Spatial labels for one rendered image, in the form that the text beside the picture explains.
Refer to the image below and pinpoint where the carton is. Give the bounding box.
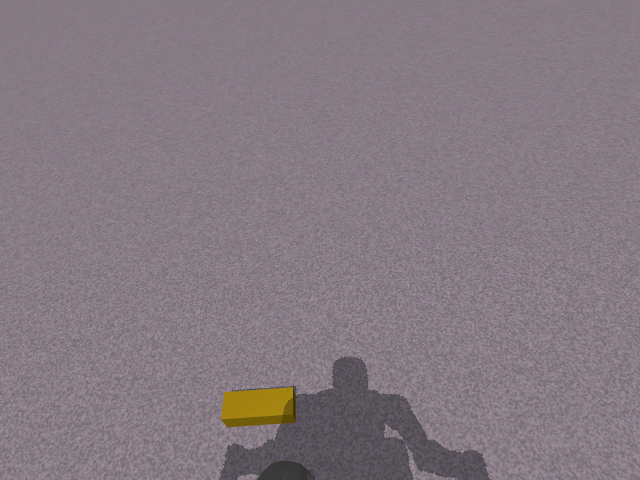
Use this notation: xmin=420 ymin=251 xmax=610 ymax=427
xmin=221 ymin=387 xmax=296 ymax=427

